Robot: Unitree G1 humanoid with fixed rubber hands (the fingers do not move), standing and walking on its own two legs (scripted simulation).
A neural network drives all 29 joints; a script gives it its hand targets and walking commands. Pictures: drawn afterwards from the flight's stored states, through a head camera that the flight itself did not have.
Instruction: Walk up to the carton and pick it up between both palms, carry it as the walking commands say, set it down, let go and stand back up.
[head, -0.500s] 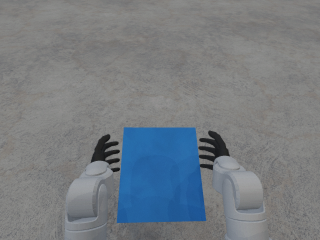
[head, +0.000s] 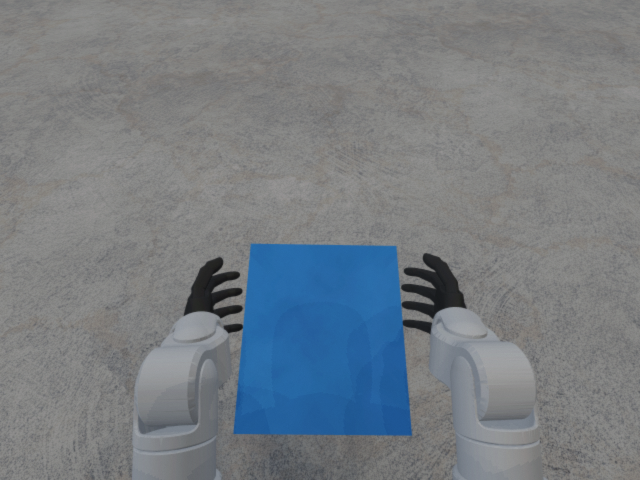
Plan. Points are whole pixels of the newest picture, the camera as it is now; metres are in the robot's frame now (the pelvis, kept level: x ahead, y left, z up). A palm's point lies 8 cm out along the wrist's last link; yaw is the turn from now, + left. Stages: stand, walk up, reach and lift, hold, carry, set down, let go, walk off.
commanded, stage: carry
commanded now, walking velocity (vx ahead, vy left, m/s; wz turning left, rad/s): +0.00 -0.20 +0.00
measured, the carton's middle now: (321, 341) +0.31 +0.00 +0.00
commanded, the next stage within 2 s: none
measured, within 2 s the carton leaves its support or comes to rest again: neither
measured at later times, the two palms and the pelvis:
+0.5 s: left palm (365, 369) +0.22 -0.04 +0.10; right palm (629, 371) +0.21 -0.31 +0.09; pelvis -0.06 -0.16 +0.00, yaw +0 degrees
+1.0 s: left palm (532, 423) +0.16 -0.18 +0.11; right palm out of the picture +0.16 -0.45 +0.10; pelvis -0.12 -0.31 +0.00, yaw +0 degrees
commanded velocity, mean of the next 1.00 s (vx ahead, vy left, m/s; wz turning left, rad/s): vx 0.00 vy -0.20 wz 0.00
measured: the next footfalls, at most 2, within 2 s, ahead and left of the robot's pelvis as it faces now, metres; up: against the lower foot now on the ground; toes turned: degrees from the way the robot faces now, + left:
left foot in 0.04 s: +0.02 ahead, +0.08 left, +0.00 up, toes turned +11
right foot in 0.34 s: +0.04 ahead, -0.25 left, +0.00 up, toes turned -7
